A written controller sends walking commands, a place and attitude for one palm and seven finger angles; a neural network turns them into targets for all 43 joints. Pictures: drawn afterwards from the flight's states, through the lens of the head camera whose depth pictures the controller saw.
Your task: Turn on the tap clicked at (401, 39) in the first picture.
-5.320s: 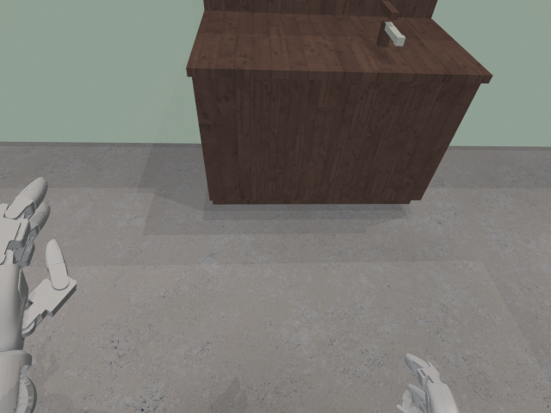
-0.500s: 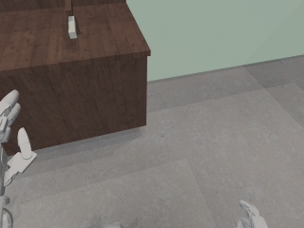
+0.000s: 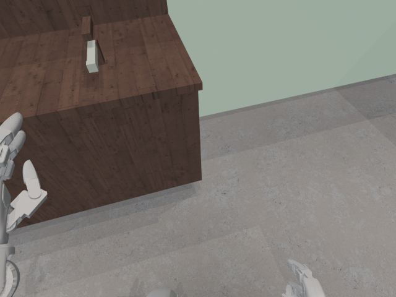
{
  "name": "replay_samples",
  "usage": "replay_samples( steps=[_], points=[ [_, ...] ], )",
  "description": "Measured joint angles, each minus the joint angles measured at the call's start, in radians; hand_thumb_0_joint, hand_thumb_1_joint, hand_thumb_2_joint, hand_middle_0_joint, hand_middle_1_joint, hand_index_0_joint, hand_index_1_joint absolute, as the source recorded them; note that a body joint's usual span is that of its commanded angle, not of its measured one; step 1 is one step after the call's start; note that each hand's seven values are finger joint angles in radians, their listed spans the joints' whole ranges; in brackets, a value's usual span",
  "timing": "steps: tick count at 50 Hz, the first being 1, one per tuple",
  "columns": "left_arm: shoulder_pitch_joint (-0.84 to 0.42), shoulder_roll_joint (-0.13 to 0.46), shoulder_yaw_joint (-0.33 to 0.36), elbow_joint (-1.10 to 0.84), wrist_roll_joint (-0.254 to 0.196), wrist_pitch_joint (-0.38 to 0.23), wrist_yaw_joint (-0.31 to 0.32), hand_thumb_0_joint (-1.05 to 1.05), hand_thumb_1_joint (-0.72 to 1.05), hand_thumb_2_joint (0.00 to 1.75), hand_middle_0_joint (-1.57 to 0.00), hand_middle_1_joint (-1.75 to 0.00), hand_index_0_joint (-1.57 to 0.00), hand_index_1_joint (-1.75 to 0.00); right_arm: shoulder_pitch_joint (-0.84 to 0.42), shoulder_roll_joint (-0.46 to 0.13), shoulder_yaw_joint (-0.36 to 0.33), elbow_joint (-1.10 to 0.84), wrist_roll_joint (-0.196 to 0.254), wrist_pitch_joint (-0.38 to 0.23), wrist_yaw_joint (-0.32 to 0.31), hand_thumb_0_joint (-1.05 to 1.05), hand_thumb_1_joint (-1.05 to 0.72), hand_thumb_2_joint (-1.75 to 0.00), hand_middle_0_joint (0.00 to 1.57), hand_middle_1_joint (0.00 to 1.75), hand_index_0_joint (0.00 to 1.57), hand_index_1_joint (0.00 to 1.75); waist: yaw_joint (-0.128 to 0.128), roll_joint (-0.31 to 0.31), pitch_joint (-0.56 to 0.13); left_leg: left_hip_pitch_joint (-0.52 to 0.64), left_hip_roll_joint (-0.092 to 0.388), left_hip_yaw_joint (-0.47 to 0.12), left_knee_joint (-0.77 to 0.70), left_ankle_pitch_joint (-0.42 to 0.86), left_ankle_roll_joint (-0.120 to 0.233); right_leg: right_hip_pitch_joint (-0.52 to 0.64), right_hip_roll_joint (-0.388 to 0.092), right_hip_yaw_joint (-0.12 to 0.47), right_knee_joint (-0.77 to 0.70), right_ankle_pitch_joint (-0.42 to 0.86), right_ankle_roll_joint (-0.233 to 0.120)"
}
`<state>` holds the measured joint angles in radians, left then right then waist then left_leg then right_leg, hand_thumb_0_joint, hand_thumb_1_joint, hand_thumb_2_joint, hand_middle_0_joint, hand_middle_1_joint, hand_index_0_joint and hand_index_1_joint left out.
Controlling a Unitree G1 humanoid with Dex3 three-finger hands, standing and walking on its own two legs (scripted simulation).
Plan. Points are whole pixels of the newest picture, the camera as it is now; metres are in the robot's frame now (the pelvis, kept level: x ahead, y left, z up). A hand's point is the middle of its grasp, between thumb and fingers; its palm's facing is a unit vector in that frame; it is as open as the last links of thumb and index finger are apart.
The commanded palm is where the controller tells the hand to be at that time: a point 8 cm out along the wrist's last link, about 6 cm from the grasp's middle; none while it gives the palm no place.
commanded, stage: take the last steps up to it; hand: left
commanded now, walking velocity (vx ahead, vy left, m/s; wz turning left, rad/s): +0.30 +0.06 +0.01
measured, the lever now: (92, 66) +0.72 +0.39 +0.07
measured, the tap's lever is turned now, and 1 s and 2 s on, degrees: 0 0 0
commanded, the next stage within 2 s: come to a stop and stand still in 1.04 s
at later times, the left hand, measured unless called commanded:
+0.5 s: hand (74, 122) +0.35 +0.24 +0.19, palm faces +0.36 -0.83 -0.43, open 7.4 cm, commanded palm +0.30 +0.29 +0.19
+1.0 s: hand (95, 81) +0.47 +0.25 +0.19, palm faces +0.40 -0.84 -0.38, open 7.4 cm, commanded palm +0.40 +0.29 +0.19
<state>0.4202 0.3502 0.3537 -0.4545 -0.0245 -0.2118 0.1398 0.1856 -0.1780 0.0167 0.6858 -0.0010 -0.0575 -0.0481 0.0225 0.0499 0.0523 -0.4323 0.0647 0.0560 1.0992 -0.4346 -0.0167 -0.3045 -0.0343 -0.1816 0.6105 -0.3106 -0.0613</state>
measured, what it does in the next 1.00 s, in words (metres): walks ahead: left foot, then right foot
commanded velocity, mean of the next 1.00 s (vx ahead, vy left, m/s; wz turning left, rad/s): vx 0.25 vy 0.04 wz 0.01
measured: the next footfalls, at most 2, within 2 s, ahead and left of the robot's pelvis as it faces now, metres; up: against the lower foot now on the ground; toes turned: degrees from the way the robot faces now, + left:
left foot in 0.24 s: +0.16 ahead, +0.16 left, +0.00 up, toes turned +9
right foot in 0.54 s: +0.22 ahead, -0.11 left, +0.00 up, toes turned -11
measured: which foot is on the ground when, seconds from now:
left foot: up 0.00-0.22, down 0.24-0.56, up 0.58-0.84, down 0.86-1.00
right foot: down 0.00-0.24, up 0.26-0.52, down 0.54-0.86, up 0.88-1.00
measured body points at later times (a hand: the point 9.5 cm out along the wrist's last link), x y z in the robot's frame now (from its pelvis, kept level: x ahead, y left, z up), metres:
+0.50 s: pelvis +0.13 +0.02 +0.01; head +0.15 +0.01 +0.46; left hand +0.33 +0.28 +0.21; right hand +0.29 -0.19 -0.09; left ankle +0.12 +0.15 -0.73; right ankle +0.16 -0.10 -0.70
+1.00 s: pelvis +0.24 +0.01 +0.01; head +0.26 +0.02 +0.46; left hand +0.44 +0.29 +0.21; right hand +0.40 -0.23 -0.07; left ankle +0.26 +0.12 -0.73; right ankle +0.20 -0.10 -0.67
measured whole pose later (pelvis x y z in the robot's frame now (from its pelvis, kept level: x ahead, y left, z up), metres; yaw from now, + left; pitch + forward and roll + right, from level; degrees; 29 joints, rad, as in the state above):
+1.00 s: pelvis +0.24 +0.01 +0.01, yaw -1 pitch +0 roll +0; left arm 0.41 0.39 0.38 -0.50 -0.03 -0.23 0.16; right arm 0.19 -0.18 -0.03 0.59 0.01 -0.09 -0.06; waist -0.02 -0.03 0.04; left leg -0.29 0.06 0.13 0.55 -0.26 0.02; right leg -0.41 -0.04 -0.08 1.01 -0.49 0.01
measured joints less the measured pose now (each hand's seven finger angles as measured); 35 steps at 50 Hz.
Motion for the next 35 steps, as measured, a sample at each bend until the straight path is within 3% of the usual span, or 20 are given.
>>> replay_samples(
  steps=[3,8,12,15,18,20,23,27,28,30,33,35],
  points=[
    [0.021,-0.024,-0.006,-0.009,0.004,-0.008,0.004,0.01,0.89,0.89,-0.21,-0.31,-0.21,-0.3,-0.007,-0.032,-0.015,-0.003,-0.002,0.012,-0.004,0.01,-0.9,-0.9,0.21,0.3,0.2,0.3,-0.011,-0.025,0.004,-0.073,0.009,0.008,0.029,0.046,-0.009,0.042,-0.011,0.006,-0.063,0.014,0.014],
    [0.071,-0.002,-0.007,-0.084,0.006,-0.017,0.017,0.01,0.89,0.89,-0.21,-0.31,-0.21,-0.3,0.004,-0.065,-0.045,-0.057,-0.007,0.006,-0.018,0.01,-0.9,-0.9,0.21,0.3,0.2,0.3,-0.019,-0.08,0.018,-0.027,0.028,0.063,-0.317,0.109,0.001,0.092,-0.036,0.021,-0.109,0.004,0.033],
    [0.076,0.024,0.011,-0.143,0.0,-0.022,0.035,0.01,0.89,0.89,-0.21,-0.31,-0.21,-0.3,0.021,-0.088,-0.065,-0.104,-0.005,-0.01,-0.031,0.01,-0.91,-0.9,0.2,0.3,0.2,0.3,-0.011,-0.086,0.016,0.102,0.016,0.101,-0.572,0.237,0.02,0.102,-0.043,0.041,-0.012,-0.079,0.062],
    [0.011,0.054,0.038,-0.091,-0.005,-0.038,0.038,0.01,0.89,0.89,-0.21,-0.31,-0.21,-0.3,-0.007,-0.047,-0.072,-0.101,-0.001,-0.015,-0.034,0.01,-0.91,-0.9,0.2,0.3,0.19,0.3,-0.019,-0.111,0.016,0.103,0.007,0.116,-0.496,0.189,0.028,-0.002,-0.033,0.114,0.306,-0.209,0.064],
    [-0.023,0.055,0.047,-0.039,-0.01,-0.022,0.028,0.01,0.89,0.89,-0.21,-0.31,-0.21,-0.3,-0.02,0.0,-0.046,-0.09,0.006,-0.024,-0.018,0.01,-0.91,-0.9,0.2,0.3,0.19,0.3,-0.037,-0.097,-0.004,0.122,0.02,0.105,-0.514,0.163,0.025,-0.119,-0.012,0.121,0.501,-0.206,0.073],
    [-0.005,0.04,0.042,-0.049,-0.012,-0.012,0.023,0.01,0.89,0.89,-0.21,-0.31,-0.2,-0.3,-0.014,0.027,-0.025,-0.091,0.008,-0.033,-0.006,0.01,-0.91,-0.9,0.2,0.3,0.19,0.3,-0.038,-0.084,-0.013,0.143,0.032,0.106,-0.547,0.169,0.016,-0.162,-0.021,0.103,0.466,-0.159,0.077],
    [0.045,0.022,0.024,-0.081,-0.011,-0.015,0.016,0.01,0.89,0.9,-0.21,-0.31,-0.2,-0.3,0.01,0.051,-0.001,-0.095,0.005,-0.048,0.004,0.01,-0.9,-0.9,0.2,0.3,0.2,0.3,-0.034,-0.057,-0.016,0.176,0.049,0.104,-0.577,0.164,0.0,-0.156,-0.034,0.068,0.278,-0.088,0.083],
    [0.074,0.044,0.021,-0.078,-0.004,-0.016,0.014,0.01,0.89,0.89,-0.21,-0.31,-0.2,-0.3,0.045,0.061,0.017,-0.091,0.003,-0.05,-0.003,0.01,-0.9,-0.9,0.21,0.3,0.2,0.3,-0.019,-0.031,-0.01,0.191,0.065,0.091,-0.512,0.099,-0.027,-0.053,-0.025,0.027,0.004,-0.003,0.082],
    [0.065,0.05,0.023,-0.07,0.001,-0.016,0.014,0.01,0.89,0.89,-0.21,-0.31,-0.21,-0.3,0.049,0.055,0.017,-0.087,0.004,-0.046,-0.005,0.01,-0.9,-0.9,0.21,0.3,0.2,0.3,-0.014,-0.023,-0.008,0.174,0.072,0.085,-0.454,0.064,-0.015,-0.042,-0.021,0.021,-0.015,0.063,0.057],
    [0.026,0.028,0.01,-0.041,0.003,-0.011,0.013,0.01,0.89,0.89,-0.21,-0.31,-0.21,-0.3,0.031,0.029,0.008,-0.049,0.004,-0.033,-0.007,0.01,-0.9,-0.9,0.21,0.3,0.2,0.3,-0.005,0.002,0.004,0.102,0.055,0.03,-0.239,-0.028,0.002,-0.046,-0.018,0.009,0.043,0.038,0.024],
    [-0.004,-0.011,0.001,-0.011,0.0,-0.011,0.01,0.01,0.89,0.89,-0.21,-0.31,-0.21,-0.3,0.001,-0.009,-0.005,0.004,0.002,-0.012,-0.002,0.01,-0.9,-0.9,0.21,0.3,0.2,0.3,0.0,-0.004,0.015,-0.006,0.009,-0.001,0.021,-0.021,-0.003,-0.011,-0.023,0.014,0.022,0.0,0.018],
    [0.005,-0.022,0.002,-0.01,0.003,-0.016,0.012,0.01,0.89,0.89,-0.21,-0.31,-0.21,-0.3,-0.007,-0.026,-0.014,0.007,0.002,-0.002,-0.005,0.01,-0.9,-0.9,0.21,0.3,0.2,0.3,-0.01,-0.019,0.018,-0.041,0.005,0.012,0.016,0.007,-0.005,0.019,-0.025,0.015,-0.026,0.016,0.028]
  ],
)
